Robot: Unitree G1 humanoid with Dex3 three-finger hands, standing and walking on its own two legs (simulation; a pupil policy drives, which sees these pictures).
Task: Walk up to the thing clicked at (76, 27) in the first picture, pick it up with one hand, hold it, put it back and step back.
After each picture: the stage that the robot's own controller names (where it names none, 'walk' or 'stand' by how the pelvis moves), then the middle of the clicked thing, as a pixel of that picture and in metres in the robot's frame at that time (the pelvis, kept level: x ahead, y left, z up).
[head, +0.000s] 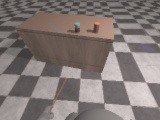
stand; (77, 28) +0.99 +0.23 +0.01
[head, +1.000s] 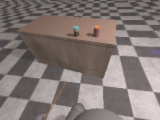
walk; (76, 31) +0.90 +0.27 +0.02
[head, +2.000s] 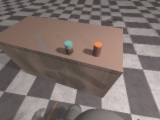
walk; (69, 48) +0.54 +0.24 +0.04
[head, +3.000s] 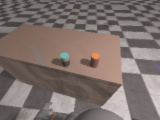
stand; (65, 60) +0.45 +0.24 +0.02
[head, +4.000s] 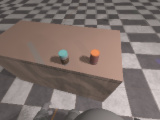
stand; (64, 57) +0.45 +0.24 +0.02
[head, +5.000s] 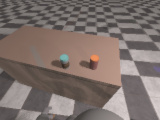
stand; (65, 61) +0.44 +0.24 +0.01
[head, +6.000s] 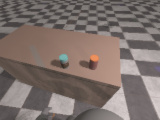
stand; (64, 61) +0.44 +0.24 +0.01
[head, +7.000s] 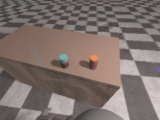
stand; (64, 61) +0.44 +0.25 +0.01
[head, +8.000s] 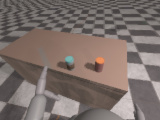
rise first; (70, 63) +0.43 +0.23 +0.01
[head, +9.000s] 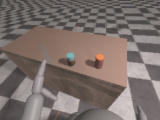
go down; (71, 59) +0.46 +0.23 +0.02
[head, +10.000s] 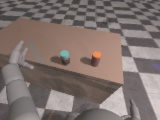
go down; (65, 58) +0.46 +0.21 +0.02
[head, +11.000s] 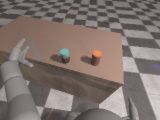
go down; (65, 56) +0.46 +0.21 +0.03
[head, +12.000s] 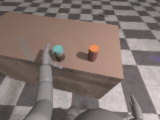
close in; (59, 54) +0.45 +0.23 +0.06
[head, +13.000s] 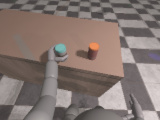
lift; (61, 53) +0.45 +0.20 +0.07
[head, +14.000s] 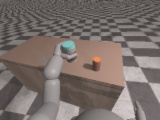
lift; (70, 52) +0.35 +0.15 +0.25
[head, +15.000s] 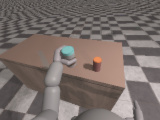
hold; (69, 57) +0.33 +0.16 +0.22
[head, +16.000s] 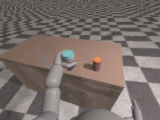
hold; (69, 60) +0.33 +0.16 +0.19
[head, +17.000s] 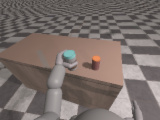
crouch; (70, 60) +0.33 +0.15 +0.18
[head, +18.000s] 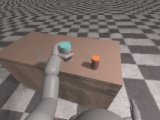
crouch; (66, 52) +0.39 +0.18 +0.20
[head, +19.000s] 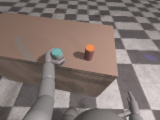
lower; (58, 57) +0.43 +0.21 +0.05
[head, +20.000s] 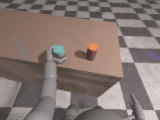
lower; (60, 55) +0.43 +0.21 +0.07
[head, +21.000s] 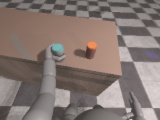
lower; (59, 53) +0.45 +0.21 +0.07
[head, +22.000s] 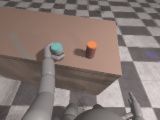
lower; (58, 52) +0.45 +0.21 +0.07
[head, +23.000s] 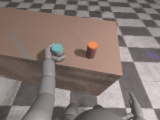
rest; (59, 53) +0.44 +0.21 +0.07
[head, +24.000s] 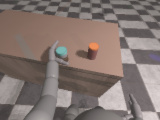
withdraw; (62, 56) +0.43 +0.20 +0.07
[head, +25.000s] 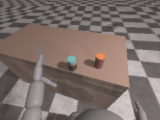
sink last; (72, 63) +0.40 +0.18 +0.04
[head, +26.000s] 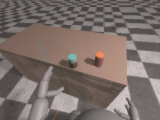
stand; (73, 61) +0.43 +0.19 +0.03
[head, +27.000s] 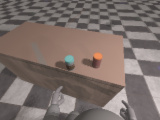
stand; (70, 63) +0.41 +0.19 +0.03
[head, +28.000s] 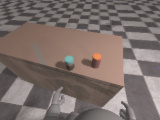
stand; (69, 63) +0.41 +0.20 +0.02
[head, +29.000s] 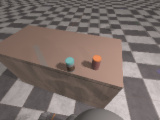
walk; (70, 65) +0.42 +0.19 +0.01
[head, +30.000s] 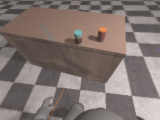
walk; (78, 37) +0.64 +0.17 +0.03
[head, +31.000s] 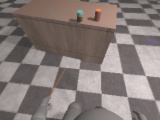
walk; (79, 16) +1.01 +0.21 +0.04
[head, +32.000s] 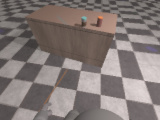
stand; (83, 22) +1.09 +0.18 +0.02
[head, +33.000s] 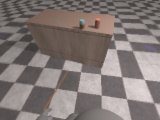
stand; (82, 24) +1.10 +0.19 +0.01
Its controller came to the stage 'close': yes
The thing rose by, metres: 0.22
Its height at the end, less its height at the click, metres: +0.00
